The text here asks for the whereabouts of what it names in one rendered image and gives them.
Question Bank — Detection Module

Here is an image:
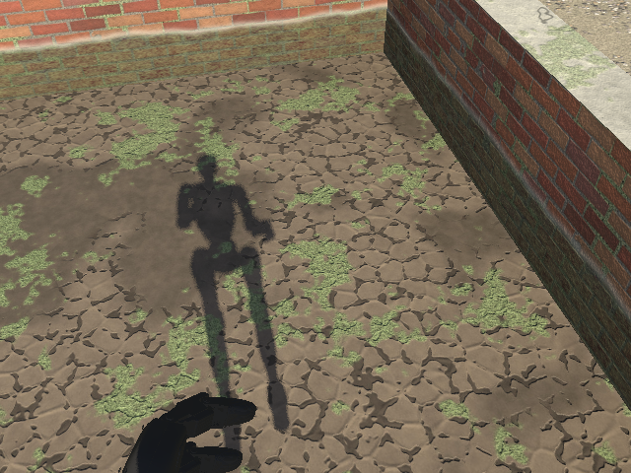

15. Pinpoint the robot left hand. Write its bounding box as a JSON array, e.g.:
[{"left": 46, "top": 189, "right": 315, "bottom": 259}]
[{"left": 118, "top": 392, "right": 256, "bottom": 473}]

